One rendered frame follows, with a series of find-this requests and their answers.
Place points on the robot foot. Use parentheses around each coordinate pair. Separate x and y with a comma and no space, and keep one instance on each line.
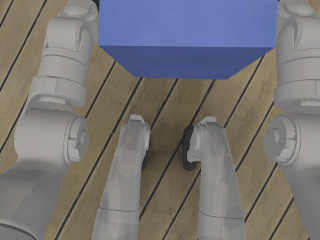
(143,166)
(188,165)

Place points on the robot left upper arm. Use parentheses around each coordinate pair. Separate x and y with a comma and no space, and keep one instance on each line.
(47,143)

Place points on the robot right upper arm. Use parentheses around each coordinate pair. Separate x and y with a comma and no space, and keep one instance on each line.
(293,141)

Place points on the robot right forearm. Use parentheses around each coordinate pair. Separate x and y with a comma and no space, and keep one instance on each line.
(297,47)

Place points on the left robot foot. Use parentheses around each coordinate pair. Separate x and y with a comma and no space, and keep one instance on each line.
(143,166)

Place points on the carton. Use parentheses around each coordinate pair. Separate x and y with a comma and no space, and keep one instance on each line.
(187,39)

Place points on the robot left forearm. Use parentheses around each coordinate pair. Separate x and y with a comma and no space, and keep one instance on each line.
(65,60)

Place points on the right robot foot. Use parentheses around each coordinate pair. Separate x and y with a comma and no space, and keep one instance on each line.
(188,165)

